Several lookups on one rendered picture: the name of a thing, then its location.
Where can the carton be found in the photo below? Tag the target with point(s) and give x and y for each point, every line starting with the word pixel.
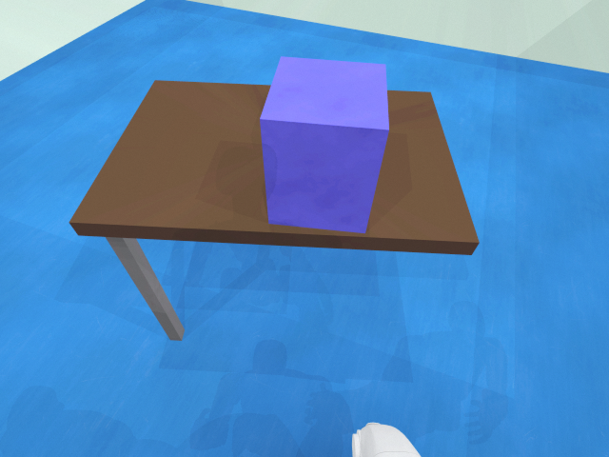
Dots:
pixel 324 128

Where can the robot right thigh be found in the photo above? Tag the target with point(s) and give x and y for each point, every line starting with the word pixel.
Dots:
pixel 381 441

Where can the table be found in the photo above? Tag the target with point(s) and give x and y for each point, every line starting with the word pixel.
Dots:
pixel 189 167

